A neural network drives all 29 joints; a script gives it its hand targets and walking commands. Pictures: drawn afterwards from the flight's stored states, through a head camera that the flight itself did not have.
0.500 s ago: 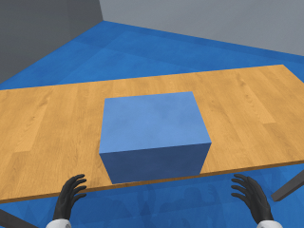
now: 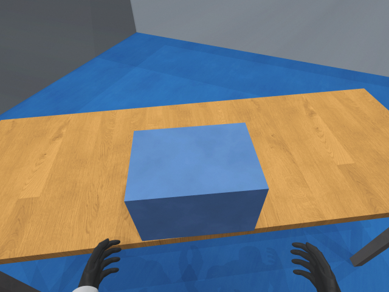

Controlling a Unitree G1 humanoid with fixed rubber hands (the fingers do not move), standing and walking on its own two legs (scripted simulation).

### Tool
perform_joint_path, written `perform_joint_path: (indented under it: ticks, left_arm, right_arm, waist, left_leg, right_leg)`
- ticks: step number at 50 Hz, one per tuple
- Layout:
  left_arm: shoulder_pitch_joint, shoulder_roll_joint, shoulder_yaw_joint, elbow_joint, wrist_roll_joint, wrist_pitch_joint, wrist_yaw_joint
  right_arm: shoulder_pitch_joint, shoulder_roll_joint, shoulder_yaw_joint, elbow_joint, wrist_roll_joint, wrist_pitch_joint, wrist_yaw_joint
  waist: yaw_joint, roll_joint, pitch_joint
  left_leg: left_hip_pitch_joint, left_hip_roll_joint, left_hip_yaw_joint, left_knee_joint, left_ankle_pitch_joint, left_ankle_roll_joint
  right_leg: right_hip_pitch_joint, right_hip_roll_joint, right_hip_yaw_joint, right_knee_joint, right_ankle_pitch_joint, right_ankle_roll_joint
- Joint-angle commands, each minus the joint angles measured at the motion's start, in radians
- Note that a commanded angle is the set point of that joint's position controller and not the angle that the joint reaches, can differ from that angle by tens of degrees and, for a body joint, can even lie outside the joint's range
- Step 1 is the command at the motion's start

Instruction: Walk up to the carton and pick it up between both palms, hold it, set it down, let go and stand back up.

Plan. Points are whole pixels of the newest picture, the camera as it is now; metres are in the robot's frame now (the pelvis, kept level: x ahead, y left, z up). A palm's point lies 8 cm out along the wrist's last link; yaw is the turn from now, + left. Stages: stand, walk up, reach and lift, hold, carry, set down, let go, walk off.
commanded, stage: set down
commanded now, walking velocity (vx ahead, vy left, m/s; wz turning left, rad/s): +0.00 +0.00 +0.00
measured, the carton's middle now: (194, 181) +0.38 +0.05 -0.03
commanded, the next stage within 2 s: let go in 0.74 s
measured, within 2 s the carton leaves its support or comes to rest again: neither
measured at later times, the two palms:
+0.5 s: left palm (100, 279) +0.15 +0.24 -0.07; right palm (326, 291) +0.15 -0.23 -0.09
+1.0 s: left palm (103, 279) +0.15 +0.23 -0.07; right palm (327, 290) +0.15 -0.23 -0.08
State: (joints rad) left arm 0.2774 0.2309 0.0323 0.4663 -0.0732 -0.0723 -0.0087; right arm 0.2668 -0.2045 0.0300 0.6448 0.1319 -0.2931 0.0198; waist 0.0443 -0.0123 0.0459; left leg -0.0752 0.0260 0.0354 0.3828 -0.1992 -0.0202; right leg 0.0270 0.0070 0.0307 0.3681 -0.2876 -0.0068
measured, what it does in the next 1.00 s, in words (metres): stands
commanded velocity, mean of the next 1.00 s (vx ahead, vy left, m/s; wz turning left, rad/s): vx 0.00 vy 0.00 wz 0.00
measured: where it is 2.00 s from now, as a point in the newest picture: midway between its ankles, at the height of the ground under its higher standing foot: outside the picture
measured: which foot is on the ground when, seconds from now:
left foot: down 0.00-1.00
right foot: down 0.00-1.00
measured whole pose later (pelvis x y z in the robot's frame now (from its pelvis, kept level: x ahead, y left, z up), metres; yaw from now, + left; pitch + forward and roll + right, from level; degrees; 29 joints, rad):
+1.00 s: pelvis -0.01 +0.00 +0.00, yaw +0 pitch -6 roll +0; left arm 0.18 0.21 0.03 0.53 0.00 0.10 -0.01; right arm 0.13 -0.20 -0.01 0.82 0.01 -0.24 0.01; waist 0.01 -0.01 0.08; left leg -0.10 0.03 0.03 0.40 -0.20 -0.02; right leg 0.00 0.01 0.02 0.37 -0.28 -0.01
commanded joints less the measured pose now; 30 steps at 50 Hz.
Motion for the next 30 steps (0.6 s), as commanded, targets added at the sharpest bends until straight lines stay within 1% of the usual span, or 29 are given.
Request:
perform_joint_path:
  ticks: [1, 2, 3, 4, 5, 6, 7, 8, 9, 10, 11, 12, 13, 14, 15, 16, 17, 19, 20, 21, 22, 23, 25, 26, 27, 28, 29, 30]
  left_arm:
    - [-0.042, 0.113, 0.038, -0.107, 0.012, 0.003, -0.002]
    - [-0.036, 0.114, 0.035, -0.088, 0.017, 0.02, -0.009]
    - [-0.053, 0.122, 0.042, -0.096, 0.019, 0.024, -0.013]
    - [-0.038, 0.129, 0.045, -0.108, 0.019, 0.023, -0.012]
    - [-0.048, 0.123, 0.036, -0.107, 0.014, 0.038, -0.019]
    - [-0.036, 0.117, 0.05, -0.076, 0.034, 0.051, -0.02]
    - [-0.043, 0.116, 0.048, -0.096, 0.024, 0.047, -0.02]
    - [-0.062, 0.136, 0.05, -0.14, 0.015, 0.041, -0.019]
    - [-0.051, 0.135, 0.048, -0.111, 0.035, 0.06, -0.02]
    - [-0.057, 0.139, 0.057, -0.128, 0.023, 0.054, -0.024]
    - [-0.059, 0.136, 0.053, -0.106, 0.038, 0.065, -0.021]
    - [-0.063, 0.132, 0.055, -0.113, 0.043, 0.071, -0.02]
    - [-0.064, 0.132, 0.059, -0.121, 0.05, 0.075, -0.018]
    - [-0.075, 0.131, 0.05, -0.095, 0.046, 0.086, -0.021]
    - [-0.077, 0.123, 0.048, -0.088, 0.043, 0.088, -0.023]
    - [-0.07, 0.116, 0.05, -0.078, 0.054, 0.097, -0.021]
    - [-0.064, 0.117, 0.049, -0.073, 0.048, 0.1, -0.028]
    - [-0.087, 0.117, 0.054, -0.076, 0.052, 0.103, -0.022]
    - [-0.086, 0.107, 0.056, -0.073, 0.064, 0.114, -0.021]
    - [-0.099, 0.116, 0.055, -0.074, 0.062, 0.113, -0.021]
    - [-0.091, 0.109, 0.052, -0.078, 0.056, 0.115, -0.017]
    - [-0.097, 0.112, 0.055, -0.056, 0.065, 0.117, -0.017]
    - [-0.12, 0.104, 0.055, -0.055, 0.069, 0.123, -0.012]
    - [-0.111, 0.095, 0.047, -0.044, 0.074, 0.129, -0.013]
    - [-0.109, 0.089, 0.05, -0.044, 0.076, 0.133, -0.013]
    - [-0.12, 0.087, 0.049, -0.048, 0.078, 0.139, -0.011]
    - [-0.123, 0.1, 0.05, -0.051, 0.072, 0.136, -0.014]
    - [-0.12, 0.096, 0.051, -0.054, 0.069, 0.135, -0.014]
  right_arm:
    - [-0.037, -0.114, -0.042, -0.109, -0.023, -0.019, -0.008]
    - [-0.029, -0.121, -0.049, -0.095, -0.041, -0.014, -0.016]
    - [-0.037, -0.107, -0.052, -0.097, -0.049, -0.012, -0.022]
    - [-0.014, -0.094, -0.042, -0.115, -0.048, -0.013, -0.023]
    - [-0.025, -0.093, -0.037, -0.109, -0.057, -0.005, -0.027]
    - [-0.033, -0.103, -0.039, -0.091, -0.072, 0.0, -0.028]
    - [-0.026, -0.093, -0.04, -0.104, -0.071, -0.004, -0.028]
    - [-0.029, -0.087, -0.047, -0.135, -0.078, -0.008, -0.035]
    - [-0.018, -0.089, -0.047, -0.076, -0.089, 0.004, -0.034]
    - [-0.023, -0.077, -0.037, -0.115, -0.089, -0.005, -0.038]
    - [-0.036, -0.092, -0.039, -0.066, -0.083, 0.0, -0.032]
    - [-0.035, -0.087, -0.042, -0.063, -0.09, -0.001, -0.032]
    - [-0.035, -0.077, -0.042, -0.059, -0.094, -0.006, -0.03]
    - [-0.054, -0.082, -0.049, -0.045, -0.1, -0.002, -0.03]
    - [-0.058, -0.083, -0.048, -0.026, -0.105, -0.001, -0.033]
    - [-0.06, -0.089, -0.043, 0.001, -0.103, -0.002, -0.028]
    - [-0.059, -0.091, -0.034, -0.011, -0.105, -0.008, -0.031]
    - [-0.092, -0.098, -0.048, 0.013, -0.109, -0.01, -0.026]
    - [-0.104, -0.109, -0.049, 0.036, -0.116, -0.009, -0.025]
    - [-0.117, -0.101, -0.048, 0.05, -0.111, -0.008, -0.022]
    - [-0.112, -0.097, -0.047, 0.027, -0.115, -0.013, -0.022]
    - [-0.121, -0.093, -0.043, 0.047, -0.11, -0.01, -0.018]
    - [-0.147, -0.101, -0.046, 0.047, -0.111, -0.01, -0.016]
    - [-0.141, -0.092, -0.042, 0.066, -0.112, -0.009, -0.018]
    - [-0.148, -0.089, -0.04, 0.069, -0.116, -0.006, -0.019]
    - [-0.163, -0.09, -0.048, 0.084, -0.124, -0.001, -0.017]
    - [-0.161, -0.093, -0.047, 0.073, -0.117, -0.004, -0.02]
    - [-0.171, -0.098, -0.051, 0.072, -0.12, -0.007, -0.018]
  waist:
    - [0.001, 0.018, 0.03]
    - [-0.007, -0.008, 0.039]
    - [-0.01, -0.002, 0.044]
    - [-0.013, -0.01, 0.048]
    - [-0.019, -0.011, 0.05]
    - [-0.006, -0.001, 0.055]
    - [-0.012, -0.006, 0.046]
    - [-0.016, -0.017, 0.016]
    - [-0.024, -0.001, 0.033]
    - [-0.007, -0.016, 0.017]
    - [-0.018, 0.015, 0.012]
    - [-0.012, 0.012, 0.004]
    - [-0.011, 0.023, 0.001]
    - [-0.033, 0.016, 0.005]
    - [-0.028, 0.008, 0.001]
    - [-0.032, 0.024, 0.011]
    - [-0.034, 0.006, -0.002]
    - [-0.037, 0.008, -0.012]
    - [-0.027, 0.004, -0.015]
    - [-0.029, 0.007, -0.021]
    - [-0.024, 0.006, -0.041]
    - [-0.026, 0.011, -0.03]
    - [-0.028, 0.015, -0.034]
    - [-0.034, 0.016, -0.032]
    - [-0.035, 0.005, -0.032]
    - [-0.032, 0.015, -0.037]
    - [-0.031, -0.006, -0.055]
    - [-0.037, -0.008, -0.062]
  left_leg:
    - [0.209, -0.048, 0.018, -0.003, 0.251, -0.029]
    - [0.216, -0.045, 0.013, -0.004, 0.257, -0.025]
    - [0.216, -0.047, 0.016, -0.005, 0.241, -0.022]
    - [0.212, -0.046, 0.017, 0.002, 0.249, -0.016]
    - [0.209, -0.048, 0.02, 0.005, 0.232, -0.017]
    - [0.209, -0.051, 0.023, 0.001, 0.234, -0.024]
    - [0.214, -0.049, 0.024, 0.004, 0.243, -0.019]
    - [0.213, -0.051, 0.023, 0.011, 0.243, -0.015]
    - [0.23, -0.05, 0.023, 0.012, 0.248, -0.019]
    - [0.212, -0.054, 0.026, 0.017, 0.259, -0.017]
    - [0.225, -0.054, 0.023, 0.017, 0.264, -0.02]
    - [0.223, -0.048, 0.024, 0.016, 0.273, -0.019]
    - [0.22, -0.044, 0.027, 0.022, 0.279, -0.021]
    - [0.221, -0.046, 0.026, 0.025, 0.268, -0.016]
    - [0.223, -0.046, 0.024, 0.026, 0.278, -0.015]
    - [0.226, -0.047, 0.026, 0.03, 0.305, -0.023]
    - [0.225, -0.046, 0.025, 0.037, 0.306, -0.021]
    - [0.231, -0.041, 0.023, 0.038, 0.31, -0.019]
    - [0.235, -0.042, 0.016, 0.038, 0.327, -0.023]
    - [0.238, -0.042, 0.023, 0.043, 0.329, -0.022]
    - [0.224, -0.041, 0.025, 0.042, 0.334, -0.021]
    - [0.225, -0.046, 0.024, 0.043, 0.333, -0.021]
    - [0.219, -0.039, 0.024, 0.041, 0.339, -0.02]
    - [0.234, -0.042, 0.025, 0.042, 0.337, -0.021]
    - [0.239, -0.038, 0.024, 0.041, 0.339, -0.022]
    - [0.246, -0.037, 0.026, 0.04, 0.34, -0.027]
    - [0.246, -0.041, 0.026, 0.045, 0.341, -0.019]
    - [0.248, -0.039, 0.021, 0.045, 0.345, -0.019]
  right_leg:
    - [-0.273, 0.008, -0.027, -0.129, 0.19, -0.003]
    - [-0.275, 0.01, -0.034, -0.126, 0.195, 0.001]
    - [-0.282, 0.008, -0.03, -0.124, 0.186, 0.005]
    - [-0.278, 0.004, -0.031, -0.121, 0.202, 0.009]
    - [-0.288, 0.004, -0.036, -0.12, 0.185, 0.009]
    - [-0.278, 0.006, -0.032, -0.125, 0.189, 0.008]
    - [-0.274, 0.001, -0.034, -0.122, 0.212, 0.013]
    - [-0.269, -0.003, -0.029, -0.117, 0.229, 0.016]
    - [-0.291, -0.001, -0.038, -0.113, 0.236, 0.026]
    - [-0.271, -0.002, -0.033, -0.108, 0.254, 0.028]
    - [-0.278, 0.002, -0.036, -0.104, 0.25, 0.023]
    - [-0.282, 0.002, -0.036, -0.103, 0.25, 0.024]
    - [-0.283, 0.003, -0.042, -0.101, 0.256, 0.024]
    - [-0.285, 0.003, -0.041, -0.104, 0.259, 0.025]
    - [-0.284, 0.004, -0.04, -0.103, 0.265, 0.024]
    - [-0.284, 0.004, -0.045, -0.1, 0.3, 0.026]
    - [-0.277, 0.004, -0.044, -0.099, 0.318, 0.028]
    - [-0.282, 0.002, -0.05, -0.089, 0.314, 0.031]
    - [-0.282, 0.01, -0.055, -0.086, 0.316, 0.03]
    - [-0.285, 0.006, -0.052, -0.088, 0.322, 0.028]
    - [-0.276, 0.009, -0.056, -0.083, 0.323, 0.025]
    - [-0.289, 0.006, -0.054, -0.085, 0.337, 0.024]
    - [-0.282, 0.008, -0.053, -0.08, 0.348, 0.026]
    - [-0.282, 0.011, -0.057, -0.083, 0.351, 0.027]
    - [-0.283, 0.014, -0.057, -0.083, 0.345, 0.024]
    - [-0.292, 0.013, -0.06, -0.085, 0.343, 0.024]
    - [-0.282, 0.008, -0.058, -0.084, 0.361, 0.023]
    - [-0.281, 0.01, -0.06, -0.08, 0.378, 0.026]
